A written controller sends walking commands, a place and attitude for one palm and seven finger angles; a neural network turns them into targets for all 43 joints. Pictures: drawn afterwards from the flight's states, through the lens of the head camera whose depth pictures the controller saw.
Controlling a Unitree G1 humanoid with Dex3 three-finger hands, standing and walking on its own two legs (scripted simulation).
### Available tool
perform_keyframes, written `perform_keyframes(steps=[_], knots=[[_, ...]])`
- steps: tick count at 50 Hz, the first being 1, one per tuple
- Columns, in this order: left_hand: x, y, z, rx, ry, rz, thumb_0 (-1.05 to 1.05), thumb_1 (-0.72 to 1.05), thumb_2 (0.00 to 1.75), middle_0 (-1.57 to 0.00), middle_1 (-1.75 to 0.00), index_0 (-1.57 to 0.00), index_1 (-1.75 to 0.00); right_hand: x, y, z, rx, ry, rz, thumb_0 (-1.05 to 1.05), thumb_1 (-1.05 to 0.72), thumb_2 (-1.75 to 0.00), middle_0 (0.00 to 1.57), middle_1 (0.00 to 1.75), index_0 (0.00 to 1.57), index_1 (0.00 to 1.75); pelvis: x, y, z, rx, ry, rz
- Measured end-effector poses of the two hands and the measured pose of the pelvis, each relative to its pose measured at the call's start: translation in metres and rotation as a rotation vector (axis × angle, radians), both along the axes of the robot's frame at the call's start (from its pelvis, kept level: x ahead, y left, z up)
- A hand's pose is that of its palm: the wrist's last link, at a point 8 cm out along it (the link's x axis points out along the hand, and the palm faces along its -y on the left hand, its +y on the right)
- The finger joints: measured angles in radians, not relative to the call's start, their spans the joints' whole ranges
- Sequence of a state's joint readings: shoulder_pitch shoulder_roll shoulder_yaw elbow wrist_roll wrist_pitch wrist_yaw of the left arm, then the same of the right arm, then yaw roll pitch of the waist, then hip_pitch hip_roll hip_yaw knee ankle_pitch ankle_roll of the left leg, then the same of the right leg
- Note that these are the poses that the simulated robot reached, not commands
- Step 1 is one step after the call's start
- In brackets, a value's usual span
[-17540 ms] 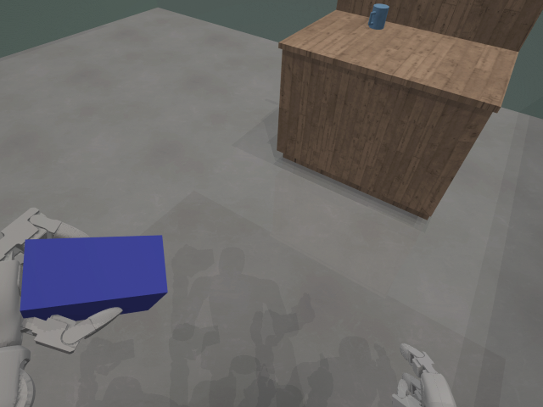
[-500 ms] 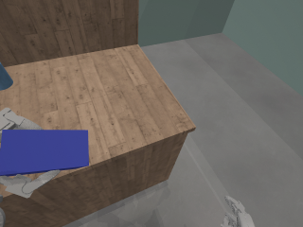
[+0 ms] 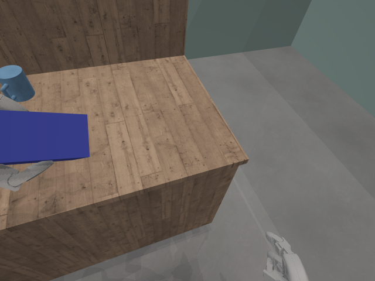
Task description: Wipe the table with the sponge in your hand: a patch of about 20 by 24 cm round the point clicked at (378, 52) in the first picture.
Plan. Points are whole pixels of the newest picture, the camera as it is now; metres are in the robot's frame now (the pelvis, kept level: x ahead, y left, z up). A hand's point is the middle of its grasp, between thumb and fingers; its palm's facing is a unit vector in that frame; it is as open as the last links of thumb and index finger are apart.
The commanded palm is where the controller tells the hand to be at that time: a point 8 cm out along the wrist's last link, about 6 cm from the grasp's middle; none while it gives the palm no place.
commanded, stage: look again from close up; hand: left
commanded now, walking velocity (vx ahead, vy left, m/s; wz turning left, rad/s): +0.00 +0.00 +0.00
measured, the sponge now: (50, 139) +0.27 +0.26 +0.18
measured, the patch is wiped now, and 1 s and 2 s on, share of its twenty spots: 0.00 0.00 0.00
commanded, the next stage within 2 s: shuffle to correct the standing spot in 0.26 s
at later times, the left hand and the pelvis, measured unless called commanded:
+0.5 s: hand (22, 155) +0.24 +0.29 +0.18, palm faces +0.38 -0.83 -0.40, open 10.3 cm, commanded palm +0.19 +0.33 +0.18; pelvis +0.03 +0.05 +0.00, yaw +0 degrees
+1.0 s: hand out of the picture +0.21 +0.33 +0.15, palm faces +0.40 -0.82 -0.40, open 10.3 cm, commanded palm +0.16 +0.35 +0.18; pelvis -0.01 +0.08 -0.01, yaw -1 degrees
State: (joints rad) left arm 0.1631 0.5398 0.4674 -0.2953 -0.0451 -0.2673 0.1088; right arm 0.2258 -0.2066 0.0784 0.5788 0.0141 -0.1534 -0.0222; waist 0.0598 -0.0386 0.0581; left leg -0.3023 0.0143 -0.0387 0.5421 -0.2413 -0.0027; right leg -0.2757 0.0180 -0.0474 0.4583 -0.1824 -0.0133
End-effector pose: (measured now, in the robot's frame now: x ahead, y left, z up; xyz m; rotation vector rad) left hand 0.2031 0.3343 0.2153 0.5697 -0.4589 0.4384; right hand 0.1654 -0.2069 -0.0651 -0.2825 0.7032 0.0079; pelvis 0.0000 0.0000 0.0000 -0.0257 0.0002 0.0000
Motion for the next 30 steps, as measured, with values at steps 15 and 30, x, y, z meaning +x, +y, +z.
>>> perform_keyframes(steps=[15, 30], knots=[[0.016, 0.000, -0.061, -0.115, 0.248, -0.079, -0.02, -0.53, 1.01, -0.69, -1.33, -0.73, -1.33, 0.019, 0.005, -0.002, -0.042, 0.060, -0.045, 0.01, -0.90, -0.90, 0.20, 0.30, 0.20, 0.30, 0.027, 0.029, 0.001, 0.001, 0.019, 0.006], [-0.012, 0.010, -0.046, -0.116, 0.200, -0.070, -0.02, -0.53, 1.01, -0.69, -1.33, -0.73, -1.33, 0.054, 0.050, 0.008, 0.046, -0.076, 0.000, 0.01, -0.90, -0.90, 0.20, 0.30, 0.20, 0.30, 0.017, 0.053, -0.004, -0.005, -0.002, -0.005]])
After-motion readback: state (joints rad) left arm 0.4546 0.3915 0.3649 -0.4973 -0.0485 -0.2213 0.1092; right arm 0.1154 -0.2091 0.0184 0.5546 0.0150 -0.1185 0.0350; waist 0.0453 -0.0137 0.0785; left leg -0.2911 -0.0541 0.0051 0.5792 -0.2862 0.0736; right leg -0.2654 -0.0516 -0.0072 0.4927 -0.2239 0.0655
